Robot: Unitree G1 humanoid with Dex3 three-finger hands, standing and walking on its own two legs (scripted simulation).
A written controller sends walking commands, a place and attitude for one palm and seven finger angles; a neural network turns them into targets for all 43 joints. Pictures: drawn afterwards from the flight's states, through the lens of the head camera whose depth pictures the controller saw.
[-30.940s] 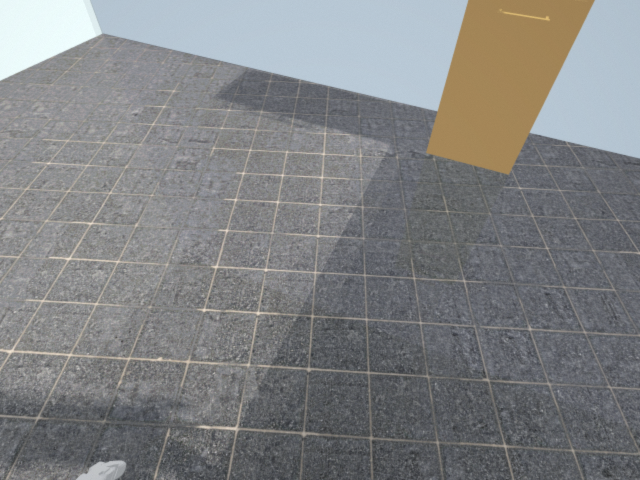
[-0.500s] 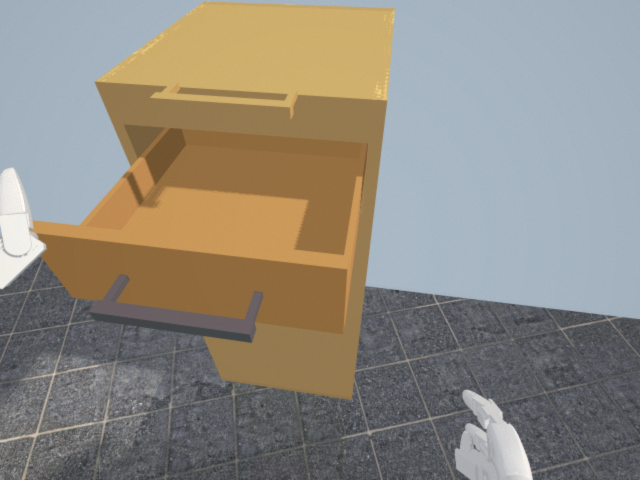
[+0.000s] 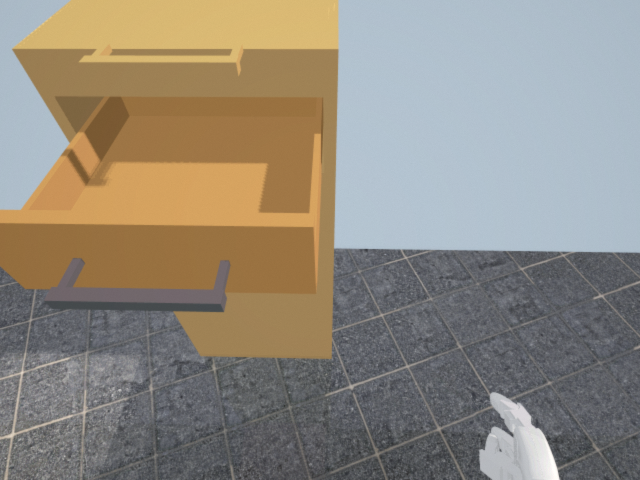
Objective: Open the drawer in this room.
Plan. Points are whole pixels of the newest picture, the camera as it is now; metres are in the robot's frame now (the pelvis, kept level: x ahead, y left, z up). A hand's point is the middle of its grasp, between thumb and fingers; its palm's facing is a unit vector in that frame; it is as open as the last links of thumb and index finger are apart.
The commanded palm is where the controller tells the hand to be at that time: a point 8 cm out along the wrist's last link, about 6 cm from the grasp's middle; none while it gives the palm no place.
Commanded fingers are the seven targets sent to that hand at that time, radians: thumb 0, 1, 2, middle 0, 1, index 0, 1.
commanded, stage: step back with the hand held close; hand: left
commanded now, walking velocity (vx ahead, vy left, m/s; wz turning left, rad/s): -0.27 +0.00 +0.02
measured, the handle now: (143, 284) +0.30 +0.22 +0.11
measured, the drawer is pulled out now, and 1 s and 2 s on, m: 0.25 0.25 0.25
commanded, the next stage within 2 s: stop stepping back and stand still in 0.80 s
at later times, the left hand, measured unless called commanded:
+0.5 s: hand out of the picture +0.13 +0.22 +0.31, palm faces +0.63 -0.70 -0.33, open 7.4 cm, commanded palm +0.06 +0.27 +0.30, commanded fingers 0.00 0.90 0.90 -0.20 -0.30 -0.20 -0.30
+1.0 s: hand out of the picture -0.01 +0.21 +0.32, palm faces +0.60 -0.69 -0.40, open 7.4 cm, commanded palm -0.07 +0.26 +0.30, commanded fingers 0.00 0.90 0.90 -0.20 -0.30 -0.20 -0.30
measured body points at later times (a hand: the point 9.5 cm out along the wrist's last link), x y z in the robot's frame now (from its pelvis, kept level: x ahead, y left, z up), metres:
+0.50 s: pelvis -0.06 -0.01 -0.02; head -0.06 -0.01 +0.43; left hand +0.09 +0.25 +0.32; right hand +0.08 -0.26 -0.10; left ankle -0.03 +0.10 -0.73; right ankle +0.04 -0.13 -0.71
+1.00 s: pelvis -0.19 -0.02 +0.01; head -0.15 +0.01 +0.45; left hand -0.04 +0.25 +0.33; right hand +0.00 -0.24 -0.06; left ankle -0.11 +0.10 -0.73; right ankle -0.19 -0.15 -0.69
